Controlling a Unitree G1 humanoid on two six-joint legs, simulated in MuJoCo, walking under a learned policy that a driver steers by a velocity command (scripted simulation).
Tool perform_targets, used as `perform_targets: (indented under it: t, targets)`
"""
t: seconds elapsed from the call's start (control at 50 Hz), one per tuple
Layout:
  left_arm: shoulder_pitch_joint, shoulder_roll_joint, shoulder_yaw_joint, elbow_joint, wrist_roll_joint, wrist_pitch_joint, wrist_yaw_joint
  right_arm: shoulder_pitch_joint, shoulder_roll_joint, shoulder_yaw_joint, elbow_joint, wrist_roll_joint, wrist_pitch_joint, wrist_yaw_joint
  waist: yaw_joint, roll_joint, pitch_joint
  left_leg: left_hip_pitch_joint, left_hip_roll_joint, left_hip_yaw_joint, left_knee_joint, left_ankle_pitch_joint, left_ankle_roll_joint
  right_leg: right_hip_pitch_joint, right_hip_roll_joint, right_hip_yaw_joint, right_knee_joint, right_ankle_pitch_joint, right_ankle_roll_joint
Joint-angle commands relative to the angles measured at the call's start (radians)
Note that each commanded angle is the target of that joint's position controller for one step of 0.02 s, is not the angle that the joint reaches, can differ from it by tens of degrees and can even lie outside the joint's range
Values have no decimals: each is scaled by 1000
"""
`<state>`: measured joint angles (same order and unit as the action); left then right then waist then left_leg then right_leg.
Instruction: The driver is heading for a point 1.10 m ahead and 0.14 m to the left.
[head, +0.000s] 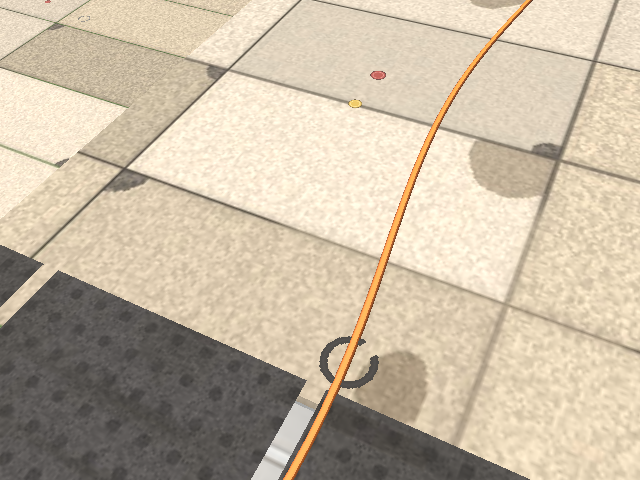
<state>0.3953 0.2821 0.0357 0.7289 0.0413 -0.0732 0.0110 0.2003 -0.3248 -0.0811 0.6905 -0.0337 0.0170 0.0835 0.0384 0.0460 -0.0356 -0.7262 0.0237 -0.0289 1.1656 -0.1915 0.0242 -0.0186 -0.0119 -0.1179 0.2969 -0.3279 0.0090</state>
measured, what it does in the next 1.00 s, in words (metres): walks ahead: left foot, then right foot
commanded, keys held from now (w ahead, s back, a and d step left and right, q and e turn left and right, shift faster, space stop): w+q+shift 0.32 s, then w+shift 0.04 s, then w+e+shift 0.64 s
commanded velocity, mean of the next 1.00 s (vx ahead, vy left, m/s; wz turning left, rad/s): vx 0.97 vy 0.00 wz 0.07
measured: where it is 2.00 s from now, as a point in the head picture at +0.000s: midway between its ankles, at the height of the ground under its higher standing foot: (240, 200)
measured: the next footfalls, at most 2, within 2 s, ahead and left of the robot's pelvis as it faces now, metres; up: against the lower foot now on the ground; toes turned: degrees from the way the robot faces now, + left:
left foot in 0.22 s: +0.32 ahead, +0.14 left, +0.00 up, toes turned +19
right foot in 0.70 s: +0.79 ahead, +0.23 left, +0.00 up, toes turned +15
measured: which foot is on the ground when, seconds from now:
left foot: up 0.00-0.20, down 0.22-0.70, up 0.72-1.00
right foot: down 0.00-0.24, up 0.26-0.68, down 0.70-1.00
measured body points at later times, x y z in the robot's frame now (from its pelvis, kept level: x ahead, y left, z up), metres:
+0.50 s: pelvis +0.38 +0.14 -0.01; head +0.41 +0.15 +0.44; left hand +0.45 +0.43 -0.10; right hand +0.50 -0.12 -0.13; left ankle +0.28 +0.13 -0.74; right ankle +0.60 +0.04 -0.67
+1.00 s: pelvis +0.85 +0.27 +0.00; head +0.88 +0.28 +0.45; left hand +0.76 +0.55 -0.12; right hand +1.14 +0.12 -0.04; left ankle +1.03 +0.50 -0.68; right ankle +0.75 +0.22 -0.74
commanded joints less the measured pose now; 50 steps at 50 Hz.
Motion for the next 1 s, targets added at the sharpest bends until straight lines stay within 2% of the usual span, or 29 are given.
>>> perform_targets:
  t: [0.02, 0.08, 0.12, 0.16, 0.2, 0.22, 0.24, 0.26, 0.28, 0.3, 0.32, 0.34, 0.36, 0.4, 0.46, 0.52, 0.58, 0.64, 0.68, 0.7, 0.72, 0.74, 0.76, 0.78, 0.8, 0.82, 0.86, 0.92, 1.0]
  targets:
    - [13, 115, 34, -19, 1, -31, -4, -152, -41, 2, -110, -2, -5, 18, 9, -143, 166, -250, 56, -18, 8, 67, 9, 48, -257, 102, -206, 23, -96]
    - [29, 110, 33, 20, 5, -38, 0, -264, -33, 21, -147, -4, -6, 35, 23, -131, 218, -178, 68, 84, -167, 99, 48, 35, -242, -32, -244, 142, -84]
    - [56, 129, 36, 51, 5, -35, 6, -321, -10, 39, -170, -1, -8, 40, 30, -117, 237, -96, 47, 162, -292, 61, 95, 61, -239, -106, -225, 378, -77]
    - [57, 173, 41, 66, 3, -27, 11, -271, -10, 43, -159, 6, -8, 21, -19, -141, 160, 100, -47, 250, -362, -10, 153, 105, -242, -165, -69, 1050, -67]
    - [33, 250, 61, 61, 8, 6, 15, 1, -77, 12, -94, 16, -15, -3, -170, -192, -20, 400, -142, 253, -356, -151, 200, 111, -284, -161, 312, 1433, -74]
    - [-6, 260, 63, 39, 2, 12, 11, 236, -135, -19, -20, 11, -23, -19, -276, -166, -138, 721, -168, 188, -437, -135, 232, -50, -277, -143, 611, 1312, -67]
    - [10, 175, 43, 33, 16, 6, -4, 282, -212, -51, 21, 9, -20, -44, -243, -35, -161, 967, -57, -31, -492, -255, 242, -341, -176, -116, 934, 506, -41]
    - [-8, 81, 17, -83, -3, -15, -24, 197, -338, -76, -14, 5, -1, -51, -136, 229, -231, 1148, 193, -652, -743, -471, 385, -742, 28, -15, 1296, -158, 23]
    - [-167, 157, 23, -131, 2, -37, -24, 239, -313, -77, -28, 11, 3, -53, -208, 28, -246, 1142, 205, -776, -862, -460, 375, -842, -1, 184, 1311, -39, 5]
    - [-198, 143, 16, -146, -9, -51, -23, 232, -288, -71, 1, 11, -3, -65, -175, 1, -127, 1030, 211, -712, -899, -370, 355, -862, -44, 191, 1258, 3, -5]
    - [-170, 132, 6, -127, -5, -55, -18, 207, -238, -58, 13, 9, -17, -72, -111, -88, -15, 852, 179, -619, -909, -249, 324, -802, -90, 185, 1151, 33, -6]
    - [-142, 119, 0, -115, 10, -42, -17, 154, -205, -45, 7, 8, -32, -82, -59, -109, 20, 715, 138, -514, -906, -188, 309, -724, -120, 185, 1084, 19, 1]
    - [-87, 111, -5, -92, 25, -20, -19, 109, -164, -27, -1, 10, -46, -85, -12, -106, 44, 604, 103, -442, -923, -153, 302, -657, -137, 183, 1042, 9, 8]
    - [-66, 88, -13, -73, 31, 17, -30, 114, -98, 2, 15, 18, -80, -79, 16, -86, 82, 477, 73, -349, -970, -91, 295, -611, -166, 157, 931, -5, 20]
    - [-263, 69, -25, -125, 4, 27, -44, 185, -93, 7, 55, 25, -116, -61, -46, -54, 191, 467, 7, -170, -1058, 206, 219, -684, -165, 74, 707, 216, -1]
    - [-355, 39, -37, -134, -24, 16, -63, 231, -89, 16, 84, 34, -141, -57, -90, -51, 174, 538, -3, -42, -1111, 510, 129, -593, -106, 3, 450, 461, -54]
    - [-365, 51, -32, -114, -42, 7, -71, 251, -120, 20, 120, 24, -154, -75, -81, -17, 141, 718, 54, 50, -1135, 819, 71, -519, -17, -9, 316, 553, -113]
    - [-223, 125, -6, -46, -39, 16, -65, 206, -174, 6, 116, -9, -132, -113, 18, 69, 11, 907, 109, 113, -913, 1345, 8, -385, 110, -48, 323, 417, -139]
    - [141, 196, 30, 74, -40, 30, -51, 108, -195, -5, 91, -40, -98, -133, 198, 79, -116, 853, 127, 139, -432, 1482, -13, -91, 145, -28, 332, 299, -180]
    - [356, 230, 58, 129, -38, 35, -38, 8, -209, -12, 74, -32, -88, -135, 338, 10, -131, 684, 42, 176, 60, 1224, -14, 87, 90, 61, 231, 240, -253]
    - [322, 253, 70, 164, -41, 56, -31, -10, -20, 34, 24, -36, -122, -113, 195, -351, -85, 163, -169, 107, 501, -203, -39, 353, -60, 322, 380, 404, -312]
    - [142, 288, 74, 98, -18, 51, -32, 139, 3, 62, -44, 18, -139, -96, 38, -387, -265, -117, -170, -90, 641, -308, -56, 488, -243, 904, 115, 38, -523]
    - [67, 201, 69, 50, -20, 49, -29, 67, -72, 68, -32, -5, -154, -92, 70, -108, -178, -129, -91, -140, 532, -184, -19, 365, -255, 964, -39, -176, -484]
    - [44, 142, 54, 72, -27, 48, -25, 18, -91, 69, -42, -13, -161, -81, 13, 34, -38, -74, -37, -131, 384, -103, 4, 144, -224, 879, -86, -219, -421]
    - [34, 129, 49, 88, -26, 37, -25, -27, -78, 77, -63, -30, -153, -80, -24, 85, 44, -17, -2, -114, 277, -107, -1, -20, -176, 788, -98, -124, -382]
    - [26, 139, 47, 92, -25, 24, -17, -30, -62, 85, -67, -49, -130, -78, -54, 95, 89, 35, 16, -101, 232, -122, -17, -140, -124, 711, -105, -65, -359]
    - [18, 155, 45, 97, -29, -2, -21, -30, -38, 102, -82, -58, -88, -72, -92, 44, 141, 103, 56, -57, 70, -135, -47, -329, -49, 598, -139, -9, -349]
    - [28, 171, 59, 89, -37, -15, -24, -217, -25, 119, -159, -28, -88, -60, -31, -21, 183, 185, 72, 8, -266, 73, -85, -444, 10, 512, -194, 152, -327]
    - [95, 194, 79, 103, -54, -13, -34, -321, -9, 122, -193, 2, -95, -61, 66, -85, 113, 279, 10, 39, -539, 321, -71, -267, 14, 504, -127, 464, -244]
